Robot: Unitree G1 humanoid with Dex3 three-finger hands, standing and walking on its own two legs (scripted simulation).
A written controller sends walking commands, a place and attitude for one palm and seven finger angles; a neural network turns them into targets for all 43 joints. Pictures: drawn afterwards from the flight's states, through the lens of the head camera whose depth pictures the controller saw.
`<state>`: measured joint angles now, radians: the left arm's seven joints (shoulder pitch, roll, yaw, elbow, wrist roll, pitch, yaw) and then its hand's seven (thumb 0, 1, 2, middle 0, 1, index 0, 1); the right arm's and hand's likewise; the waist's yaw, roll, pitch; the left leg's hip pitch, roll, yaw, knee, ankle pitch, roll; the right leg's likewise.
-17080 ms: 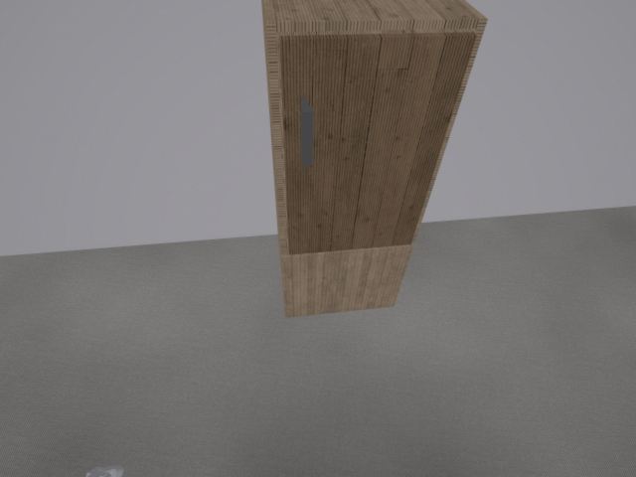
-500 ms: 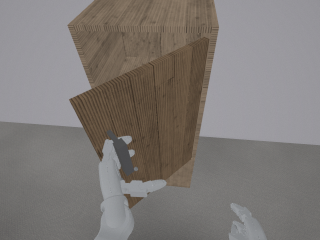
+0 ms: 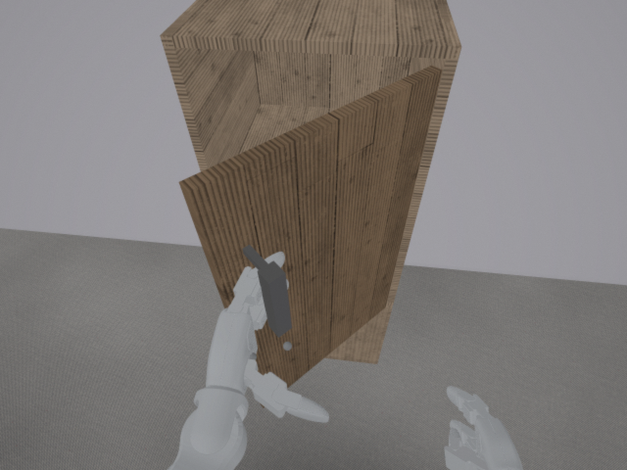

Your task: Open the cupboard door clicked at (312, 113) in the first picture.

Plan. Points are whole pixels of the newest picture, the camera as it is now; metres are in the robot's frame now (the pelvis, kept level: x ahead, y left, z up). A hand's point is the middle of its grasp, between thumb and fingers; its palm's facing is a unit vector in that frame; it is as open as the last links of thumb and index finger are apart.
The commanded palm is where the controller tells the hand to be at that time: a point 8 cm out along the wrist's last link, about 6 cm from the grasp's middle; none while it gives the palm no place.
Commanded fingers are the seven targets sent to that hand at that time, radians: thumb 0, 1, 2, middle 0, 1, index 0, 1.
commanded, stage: slide the hand sideways off the handle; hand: left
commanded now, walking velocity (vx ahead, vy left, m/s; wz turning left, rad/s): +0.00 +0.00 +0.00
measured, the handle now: (266, 291) +0.32 +0.08 +0.08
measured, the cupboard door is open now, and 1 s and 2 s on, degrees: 47 50 50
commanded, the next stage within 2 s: draw the hand back to the body in 1.06 s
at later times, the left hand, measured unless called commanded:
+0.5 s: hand (262, 379) +0.21 +0.07 +0.08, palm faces -0.13 -0.99 +0.02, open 16.2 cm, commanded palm +0.18 +0.13 +0.08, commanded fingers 0.00 -0.50 0.30 -0.15 -0.30 -0.15 -0.30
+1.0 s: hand (217, 412) +0.18 +0.11 +0.07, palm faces -0.07 -1.00 -0.02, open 16.3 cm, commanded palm +0.14 +0.17 +0.08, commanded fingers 0.00 -0.50 0.30 -0.15 -0.30 -0.15 -0.30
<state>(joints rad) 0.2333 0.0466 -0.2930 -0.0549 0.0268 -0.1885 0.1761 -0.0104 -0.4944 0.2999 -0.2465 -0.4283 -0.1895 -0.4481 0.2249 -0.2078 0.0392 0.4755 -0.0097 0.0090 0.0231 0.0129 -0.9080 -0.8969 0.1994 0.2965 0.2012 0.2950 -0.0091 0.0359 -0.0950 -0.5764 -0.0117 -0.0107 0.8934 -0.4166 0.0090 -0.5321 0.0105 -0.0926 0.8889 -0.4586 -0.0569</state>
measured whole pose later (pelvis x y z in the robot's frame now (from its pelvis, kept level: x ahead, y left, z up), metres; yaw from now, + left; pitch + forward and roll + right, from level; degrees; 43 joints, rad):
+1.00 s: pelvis +0.00 +0.00 -0.02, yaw -1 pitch +9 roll -1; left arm 0.70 0.16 -0.11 -0.42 -0.13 -0.25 -0.07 -0.01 -0.50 0.30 -0.15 -0.31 -0.16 -0.30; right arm 0.30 -0.22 0.02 0.35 0.03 -0.05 -0.01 0.01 -0.91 -0.90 0.20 0.30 0.20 0.30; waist -0.01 0.05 -0.14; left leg -0.70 0.01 0.00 1.03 -0.49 0.01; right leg -0.65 0.03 -0.09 1.00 -0.51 -0.05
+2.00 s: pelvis +0.02 +0.04 +0.03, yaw -2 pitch +0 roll -2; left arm 0.63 0.32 0.14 -0.50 -0.05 -0.01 0.12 -0.01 -0.02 0.50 -0.17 -0.30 -0.17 -0.30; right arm 0.26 -0.22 0.07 0.51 0.02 -0.09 -0.10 0.01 -0.91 -0.90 0.20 0.30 0.20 0.30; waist 0.05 0.05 -0.06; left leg -0.31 -0.02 0.02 0.66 -0.35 0.05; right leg -0.25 0.01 -0.05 0.59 -0.34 -0.01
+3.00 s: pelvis +0.01 +0.02 +0.05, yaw -3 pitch -2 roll -1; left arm 0.47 0.36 0.38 -0.37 -0.06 -0.12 0.12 0.02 0.89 0.90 -0.21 -0.31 -0.21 -0.30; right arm 0.18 -0.24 0.02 0.60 0.02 -0.05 -0.07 0.01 -0.91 -0.90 0.20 0.30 0.20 0.30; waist 0.04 0.07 0.00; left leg -0.17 0.02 0.04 0.45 -0.24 0.03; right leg -0.11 0.05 -0.03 0.36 -0.21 -0.03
